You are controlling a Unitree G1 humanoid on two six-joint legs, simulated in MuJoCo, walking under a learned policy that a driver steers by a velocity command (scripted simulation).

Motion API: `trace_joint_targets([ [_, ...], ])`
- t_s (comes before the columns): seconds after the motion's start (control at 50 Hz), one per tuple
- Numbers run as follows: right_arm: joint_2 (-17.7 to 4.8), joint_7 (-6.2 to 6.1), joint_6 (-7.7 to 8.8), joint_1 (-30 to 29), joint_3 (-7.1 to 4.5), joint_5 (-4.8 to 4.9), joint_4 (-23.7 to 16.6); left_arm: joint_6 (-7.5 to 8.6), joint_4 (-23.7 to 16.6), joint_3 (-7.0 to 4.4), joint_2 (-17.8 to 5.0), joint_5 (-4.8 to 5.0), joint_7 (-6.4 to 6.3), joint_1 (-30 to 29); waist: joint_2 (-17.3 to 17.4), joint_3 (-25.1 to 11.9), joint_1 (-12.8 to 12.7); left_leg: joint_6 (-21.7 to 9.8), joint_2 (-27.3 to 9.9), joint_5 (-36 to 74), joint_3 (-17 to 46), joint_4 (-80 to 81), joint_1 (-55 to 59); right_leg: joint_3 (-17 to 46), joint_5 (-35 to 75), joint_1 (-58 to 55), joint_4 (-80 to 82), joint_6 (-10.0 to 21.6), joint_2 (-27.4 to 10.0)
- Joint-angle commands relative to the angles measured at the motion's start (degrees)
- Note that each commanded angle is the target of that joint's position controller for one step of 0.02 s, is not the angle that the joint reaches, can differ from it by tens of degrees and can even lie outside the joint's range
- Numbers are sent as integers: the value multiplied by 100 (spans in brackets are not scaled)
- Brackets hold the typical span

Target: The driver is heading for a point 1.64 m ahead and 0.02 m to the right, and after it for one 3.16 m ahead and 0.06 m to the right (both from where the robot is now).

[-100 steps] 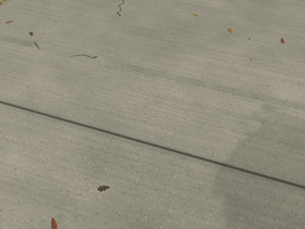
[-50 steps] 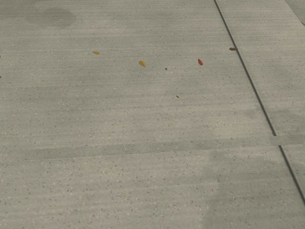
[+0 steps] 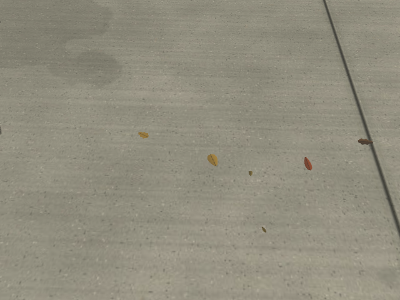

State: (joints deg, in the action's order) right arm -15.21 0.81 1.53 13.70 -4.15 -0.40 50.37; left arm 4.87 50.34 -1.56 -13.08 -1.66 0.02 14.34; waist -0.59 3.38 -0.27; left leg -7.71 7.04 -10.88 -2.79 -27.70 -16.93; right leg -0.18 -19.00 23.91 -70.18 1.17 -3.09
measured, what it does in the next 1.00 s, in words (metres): walks ahead: right foot, then left foot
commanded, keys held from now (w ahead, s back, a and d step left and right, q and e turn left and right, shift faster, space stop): w+q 0.06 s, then w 0.94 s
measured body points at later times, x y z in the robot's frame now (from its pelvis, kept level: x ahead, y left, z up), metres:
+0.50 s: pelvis +0.29 -0.05 +0.00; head +0.31 -0.06 +0.45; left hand +0.39 +0.23 -0.11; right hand +0.33 -0.32 -0.14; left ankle +0.13 +0.04 -0.64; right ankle +0.36 -0.12 -0.73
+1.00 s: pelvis +0.54 +0.02 -0.01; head +0.57 +0.04 +0.44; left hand +0.47 +0.26 -0.16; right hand +0.76 -0.19 -0.11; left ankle +0.62 +0.10 -0.73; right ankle +0.39 -0.11 -0.67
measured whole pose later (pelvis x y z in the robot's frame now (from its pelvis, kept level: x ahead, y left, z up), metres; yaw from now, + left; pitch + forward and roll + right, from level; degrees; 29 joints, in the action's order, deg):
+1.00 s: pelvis +0.54 +0.02 -0.01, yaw +8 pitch +0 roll -1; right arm -13.4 0.6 4.1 4.2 -1.4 -2.1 46.7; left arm 3.7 57.4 -1.9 -13.0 -0.5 0.0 23.8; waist -0.5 3.1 -2.5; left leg -5.4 1.1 -8.7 -5.0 -32.2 -23.6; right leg -0.7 -24.5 8.1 -52.2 3.7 1.8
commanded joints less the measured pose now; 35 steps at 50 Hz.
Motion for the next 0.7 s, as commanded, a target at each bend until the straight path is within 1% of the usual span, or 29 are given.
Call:
trace_joint_targets([
  [0.02, -607, -41, 157, 261, -121, 55, -233, -158, -373, -108, -503, -131, 36, 310, 68, -249, -168, -924, -1504, 1638, 1845, 1545, 508, 153, 203, 750, 418, -214, -283],
  [0.06, -787, -37, 212, 421, -164, 54, -208, -246, -523, -102, -474, -124, 60, 49, 165, -223, -148, -884, -1339, 1774, 1679, 1622, 399, 47, 534, 874, 897, -346, -288],
  [0.08, -806, -39, 219, 528, -166, 52, -189, -258, -610, -100, -473, -115, 73, -171, 216, -164, -85, -829, -1305, 1772, 1625, 1687, 453, 0, 783, 1024, 1197, -392, -308],
  [0.12, -740, -33, 220, 782, -144, 56, -138, -260, -756, -90, -476, -94, 90, -636, 324, -78, 112, -664, -1244, 1840, 1565, 1728, 689, -54, 1301, 1252, 1864, -421, -321],
  [0.16, -695, -36, 228, 1029, -123, 58, -75, -249, -859, -63, -441, -71, 117, -996, 413, -98, 299, -500, -1225, 2001, 1509, 1686, 1032, -83, 1750, 1314, 2434, -378, -272],
  [0.2, -690, -61, 238, 1248, -105, 36, -13, -226, -960, -39, -432, -46, 148, -1327, 429, -98, 456, -427, -1289, 2162, 1514, 1623, 1409, -106, 1995, 1369, 2880, -310, -203],
  [0.24, -711, -91, 244, 1379, -87, -6, 23, -192, -1065, -22, -453, -21, 167, -1635, 428, -47, 568, -427, -1395, 2336, 1549, 1533, 1728, -153, 2019, 1384, 3239, -223, -108],
  [0.28, -760, -126, 252, 1418, -76, -50, 42, -151, -1163, -24, -511, -3, 178, -1809, 460, 10, 583, -419, -1568, 2575, 1638, 1415, 1988, -152, 1857, 1279, 3538, -90, -16],
  [0.3, -807, -149, 260, 1361, -79, -64, 42, -131, -1180, -38, -567, 0, 179, -1758, 485, 31, 507, -380, -1662, 2756, 1673, 1335, 2066, -126, 1688, 1123, 3681, 4, 25],
  [0.32, -855, -169, 268, 1236, -83, -73, 28, -110, -1139, -59, -625, 4, 171, -1542, 508, 21, 358, -303, -1717, 3052, 1654, 1209, 2059, -117, 1479, 786, 3852, 107, 93],
  [0.34, -910, -180, 283, 1100, -88, -78, 13, -90, -1029, -101, -708, 9, 142, -1164, 534, -92, 164, -209, -1698, 3720, 1583, 902, 2012, -157, 1220, 233, 3992, 211, 246],
  [0.36, -958, -169, 291, 1028, -93, -92, 23, -59, -828, -160, -811, 18, 90, -541, 475, -391, -110, -129, -1571, 4367, 1461, 209, 1982, -241, 1048, -526, 4180, 322, 441],
  [0.38, -911, -141, 303, 992, -69, -81, 24, -3, -572, -228, -949, -23, 18, 326, 233, -890, -510, -27, -1293, 4135, 1204, -881, 1611, -133, 1186, -1684, 4441, 488, 326],
  [0.4, -581, -122, 330, 1099, 31, -52, -151, 32, -480, -322, -1371, -150, -71, 1278, -399, -1689, -780, 68, -946, 2309, 943, -2555, 665, 1325, 509, -3035, 4500, 783, -993],
  [0.42, -197, -88, 315, 1948, 81, 155, -125, -33, -362, -470, -1861, -166, -30, 1322, -1804, -2059, -334, 288, 127, -1842, 539, -4260, -1191, 4059, 254, -4072, 5243, 1606, -2202],
  [0.44, -693, -130, 270, 1559, 17, -59, -27, -99, -429, -370, -1292, 20, 33, 848, -671, -1376, -259, 189, -281, -1664, 973, -4613, -1742, 4104, -377, -3476, 5488, 1466, -1923],
  [0.46, -679, -82, 278, 1035, 9, -70, -127, -96, -519, -278, -916, 71, 57, 335, -223, -673, -167, 196, -524, -1099, 959, -4453, -1764, 3082, -189, -2690, 5551, 1336, -1689],
  [0.48, -561, -48, 286, 773, 49, -67, -195, -67, -499, -223, -719, 34, 74, 122, -32, -396, -88, 225, -711, -788, 896, -4179, -1638, 2443, 501, -2192, 5705, 1198, -1402],
  [0.5, -517, -15, 240, 685, 53, -114, -213, -34, -433, -190, -643, 40, 55, 119, -173, -277, 3, 271, -854, -691, 816, -3935, -1511, 1947, 1017, -1927, 5796, 1071, -1164],
  [0.52, -436, 28, 175, 803, 81, -167, -182, -4, -342, -156, -565, 65, 43, 148, -315, -283, 120, 339, -938, -598, 739, -3766, -1294, 1575, 1341, -1720, 5915, 957, -960],
  [0.54, -381, 55, 129, 858, 99, -183, -159, 44, -260, -162, -608, 80, 48, 271, -464, -330, 146, 401, -935, -579, 652, -3696, -1197, 1444, 1787, -1659, 5948, 1021, -951],
  [0.58, -330, 88, 74, 676, 119, -200, -191, 114, -102, -179, -656, 129, 62, 499, -383, -262, 170, 502, -1028, -448, 518, -3507, -1430, 1148, 2179, -1697, 6084, 1084, -881],
  [0.6, -313, 103, 60, 469, 133, -198, -248, 122, -50, -192, -698, 135, 61, 572, -354, -196, 150, 553, -1102, -272, 438, -3361, -1629, 1032, 2160, -1732, 6196, 1089, -842],
  [0.64, -288, 123, 49, -62, 162, -195, -415, 108, 66, -186, -691, 140, 58, 762, -315, -39, 56, 652, -1225, 120, 294, -2935, -2005, 828, 2301, -1829, 6345, 1087, -757],
  [0.7, -178, 137, 68, -735, 234, -155, -620, 87, 210, -173, -672, 149, 67, 986, -305, 61, -86, 735, -1231, 659, 95, -1987, -2034, 520, 2629, -1923, 6371, 997, -588],
])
